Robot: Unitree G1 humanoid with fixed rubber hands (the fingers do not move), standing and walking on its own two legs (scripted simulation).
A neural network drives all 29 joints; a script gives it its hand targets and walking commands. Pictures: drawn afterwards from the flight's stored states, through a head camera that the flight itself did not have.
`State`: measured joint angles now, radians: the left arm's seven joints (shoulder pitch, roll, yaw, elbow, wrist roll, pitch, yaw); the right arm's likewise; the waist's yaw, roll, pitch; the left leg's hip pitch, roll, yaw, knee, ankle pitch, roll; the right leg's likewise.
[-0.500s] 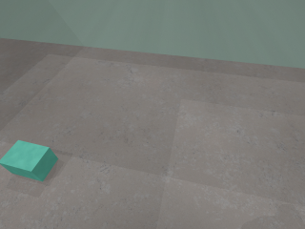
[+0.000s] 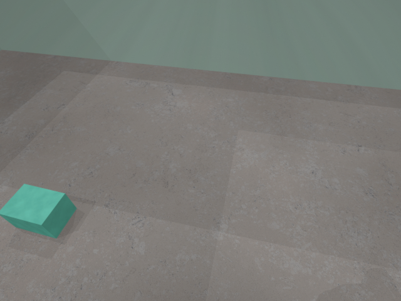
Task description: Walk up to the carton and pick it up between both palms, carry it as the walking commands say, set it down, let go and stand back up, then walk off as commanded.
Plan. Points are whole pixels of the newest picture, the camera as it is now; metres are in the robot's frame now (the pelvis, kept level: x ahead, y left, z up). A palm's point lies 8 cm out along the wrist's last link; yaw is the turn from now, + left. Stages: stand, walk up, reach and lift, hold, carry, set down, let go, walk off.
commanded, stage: stand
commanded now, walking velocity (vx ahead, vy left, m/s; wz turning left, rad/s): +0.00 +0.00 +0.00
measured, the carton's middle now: (40, 210) +0.69 +0.95 -0.70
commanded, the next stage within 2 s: walk off in 1.22 s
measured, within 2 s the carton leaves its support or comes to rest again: neither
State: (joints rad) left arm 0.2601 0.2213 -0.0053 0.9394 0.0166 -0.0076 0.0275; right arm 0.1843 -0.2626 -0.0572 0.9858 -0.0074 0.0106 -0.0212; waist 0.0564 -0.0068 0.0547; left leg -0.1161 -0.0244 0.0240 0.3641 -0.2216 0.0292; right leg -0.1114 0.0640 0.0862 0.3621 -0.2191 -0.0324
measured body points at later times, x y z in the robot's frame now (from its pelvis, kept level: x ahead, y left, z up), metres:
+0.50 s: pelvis +0.00 +0.00 +0.00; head +0.00 +0.00 +0.45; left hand +0.07 +0.26 -0.13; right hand +0.09 -0.27 -0.13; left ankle -0.01 +0.10 -0.75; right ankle -0.02 -0.10 -0.75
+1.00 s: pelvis +0.00 +0.00 +0.00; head +0.00 +0.00 +0.45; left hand +0.09 +0.27 -0.13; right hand +0.10 -0.27 -0.13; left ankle -0.01 +0.10 -0.75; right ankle -0.02 -0.10 -0.75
